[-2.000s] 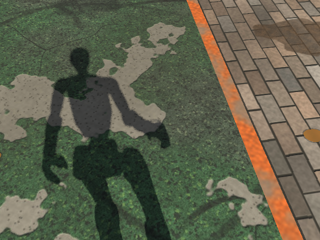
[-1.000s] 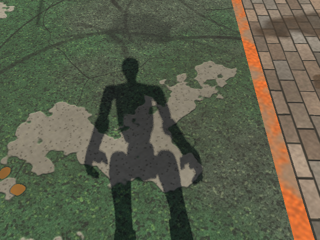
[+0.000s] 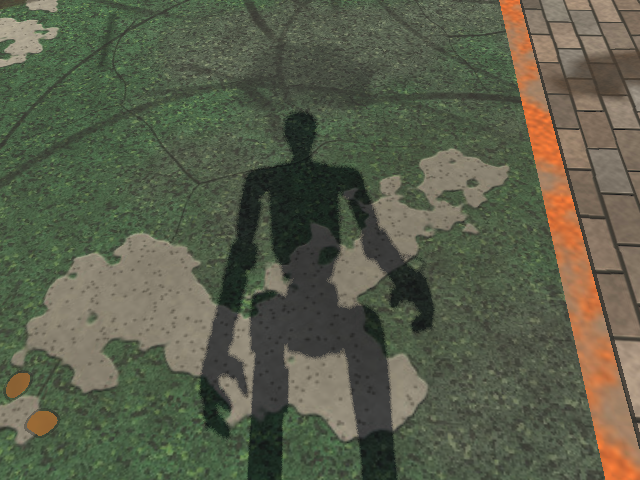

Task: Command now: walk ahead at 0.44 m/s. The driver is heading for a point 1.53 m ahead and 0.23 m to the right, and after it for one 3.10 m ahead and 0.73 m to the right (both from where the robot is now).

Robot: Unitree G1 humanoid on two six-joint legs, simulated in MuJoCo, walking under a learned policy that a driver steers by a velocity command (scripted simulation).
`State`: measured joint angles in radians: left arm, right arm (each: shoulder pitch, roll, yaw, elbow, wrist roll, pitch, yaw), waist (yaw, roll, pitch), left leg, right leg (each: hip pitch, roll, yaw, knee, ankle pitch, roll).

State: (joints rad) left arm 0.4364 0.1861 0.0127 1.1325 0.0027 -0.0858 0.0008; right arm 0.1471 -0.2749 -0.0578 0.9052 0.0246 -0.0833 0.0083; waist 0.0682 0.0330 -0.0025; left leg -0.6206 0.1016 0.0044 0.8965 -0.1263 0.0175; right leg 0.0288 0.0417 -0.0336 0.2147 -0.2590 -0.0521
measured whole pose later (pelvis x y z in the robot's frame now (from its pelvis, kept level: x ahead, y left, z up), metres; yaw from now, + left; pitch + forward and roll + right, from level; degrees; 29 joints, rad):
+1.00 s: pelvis +0.58 -0.01 +0.00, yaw +0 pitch +1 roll -1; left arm 0.29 0.24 0.05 0.98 0.01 -0.10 -0.02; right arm 0.18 -0.28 -0.06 0.93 0.01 -0.08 -0.01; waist 0.03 0.04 0.01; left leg -0.61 0.12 -0.03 1.03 -0.22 0.03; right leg -0.16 0.06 -0.07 0.29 -0.15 -0.07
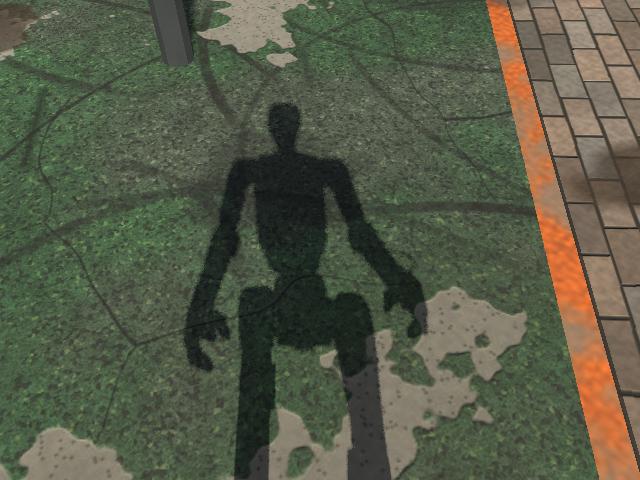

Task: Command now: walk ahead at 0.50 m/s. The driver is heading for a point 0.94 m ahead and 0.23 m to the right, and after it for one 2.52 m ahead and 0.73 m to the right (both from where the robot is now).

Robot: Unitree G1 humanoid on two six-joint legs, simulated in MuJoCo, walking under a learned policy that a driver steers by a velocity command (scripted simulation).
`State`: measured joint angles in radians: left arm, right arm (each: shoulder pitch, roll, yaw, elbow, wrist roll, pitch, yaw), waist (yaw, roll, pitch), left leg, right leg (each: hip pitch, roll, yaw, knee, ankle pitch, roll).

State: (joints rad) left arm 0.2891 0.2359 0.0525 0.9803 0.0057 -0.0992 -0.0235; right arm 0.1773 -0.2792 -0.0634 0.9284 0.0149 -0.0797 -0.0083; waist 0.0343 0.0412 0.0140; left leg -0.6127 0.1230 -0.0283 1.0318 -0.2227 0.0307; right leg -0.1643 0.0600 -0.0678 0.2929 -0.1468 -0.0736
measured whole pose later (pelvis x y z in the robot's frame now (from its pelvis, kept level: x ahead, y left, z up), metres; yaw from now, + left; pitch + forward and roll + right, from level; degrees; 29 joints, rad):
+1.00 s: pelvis +0.35 +0.02 +0.00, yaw -17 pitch +3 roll +2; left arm 0.22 0.27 0.10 0.81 -0.02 -0.01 0.02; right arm 0.06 -0.31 -0.09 0.90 0.01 -0.02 -0.02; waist 0.01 0.03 0.03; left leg -0.51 0.03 -0.01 0.99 -0.37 -0.02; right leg -0.28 0.03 0.03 0.43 -0.20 -0.07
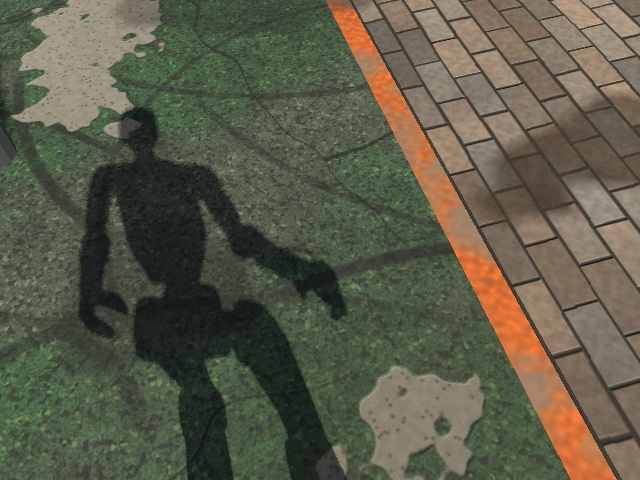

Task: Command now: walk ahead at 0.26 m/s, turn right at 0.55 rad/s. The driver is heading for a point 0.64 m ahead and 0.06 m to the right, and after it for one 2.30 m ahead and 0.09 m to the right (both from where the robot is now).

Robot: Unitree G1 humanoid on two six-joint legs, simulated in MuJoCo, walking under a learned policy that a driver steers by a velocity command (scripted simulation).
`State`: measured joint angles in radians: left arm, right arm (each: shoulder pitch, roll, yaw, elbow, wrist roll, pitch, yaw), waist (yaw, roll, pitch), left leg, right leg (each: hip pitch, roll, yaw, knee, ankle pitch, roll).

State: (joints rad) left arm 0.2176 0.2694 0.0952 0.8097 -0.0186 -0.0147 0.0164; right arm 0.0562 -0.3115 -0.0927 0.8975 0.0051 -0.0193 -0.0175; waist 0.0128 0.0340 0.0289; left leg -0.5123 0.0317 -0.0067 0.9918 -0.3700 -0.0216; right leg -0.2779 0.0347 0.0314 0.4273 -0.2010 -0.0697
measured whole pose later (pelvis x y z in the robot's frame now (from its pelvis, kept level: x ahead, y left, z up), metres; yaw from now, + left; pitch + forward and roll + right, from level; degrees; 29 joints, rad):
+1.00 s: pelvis +0.25 -0.01 +0.00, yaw -19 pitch +2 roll -1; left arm 0.31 0.27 0.08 0.76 -0.01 -0.04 0.01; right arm 0.13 -0.31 -0.05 0.93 0.01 -0.06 0.03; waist 0.04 0.02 -0.01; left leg -0.46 0.07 0.02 0.69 -0.26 0.01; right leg -0.15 0.02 0.01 0.32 -0.21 -0.02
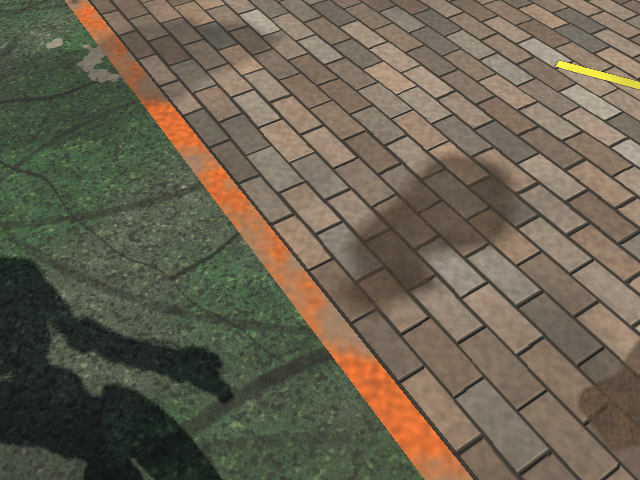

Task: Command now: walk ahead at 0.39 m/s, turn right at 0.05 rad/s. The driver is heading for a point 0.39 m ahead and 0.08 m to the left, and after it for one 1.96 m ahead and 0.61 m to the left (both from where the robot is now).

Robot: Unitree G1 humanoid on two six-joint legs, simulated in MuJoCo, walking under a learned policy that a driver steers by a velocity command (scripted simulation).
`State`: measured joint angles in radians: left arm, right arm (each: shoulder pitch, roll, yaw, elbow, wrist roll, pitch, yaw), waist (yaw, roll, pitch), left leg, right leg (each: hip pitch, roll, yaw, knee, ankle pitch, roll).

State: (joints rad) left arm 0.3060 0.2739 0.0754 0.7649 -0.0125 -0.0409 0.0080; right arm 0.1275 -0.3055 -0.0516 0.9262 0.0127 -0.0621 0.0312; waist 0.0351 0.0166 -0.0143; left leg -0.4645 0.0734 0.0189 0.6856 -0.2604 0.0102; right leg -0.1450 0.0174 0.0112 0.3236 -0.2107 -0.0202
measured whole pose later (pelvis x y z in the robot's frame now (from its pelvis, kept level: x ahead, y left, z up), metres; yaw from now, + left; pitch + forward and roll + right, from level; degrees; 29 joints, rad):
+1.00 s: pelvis +0.32 +0.04 -0.01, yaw +1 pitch -1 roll -1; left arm 0.15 0.22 0.03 0.92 0.01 -0.01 0.02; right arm 0.24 -0.23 -0.03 0.96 -0.02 -0.01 -0.03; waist 0.00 -0.02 0.02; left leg -0.23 0.04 0.00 0.55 -0.31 -0.02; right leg -0.29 0.00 -0.04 0.49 -0.18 -0.01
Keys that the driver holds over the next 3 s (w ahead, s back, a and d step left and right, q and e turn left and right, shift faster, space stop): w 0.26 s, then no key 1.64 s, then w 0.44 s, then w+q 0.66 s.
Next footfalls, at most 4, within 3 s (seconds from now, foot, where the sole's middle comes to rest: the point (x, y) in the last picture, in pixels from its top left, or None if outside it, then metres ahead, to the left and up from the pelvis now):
0.10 left None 0.13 0.13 -0.78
0.54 right None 0.41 -0.07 -0.78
0.84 left None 0.35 0.17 -0.78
2.66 left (283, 358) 0.80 0.15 -0.78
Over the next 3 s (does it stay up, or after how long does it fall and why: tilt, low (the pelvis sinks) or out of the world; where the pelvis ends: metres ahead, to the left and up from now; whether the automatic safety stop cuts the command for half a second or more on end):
stays up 0.82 0.08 0.00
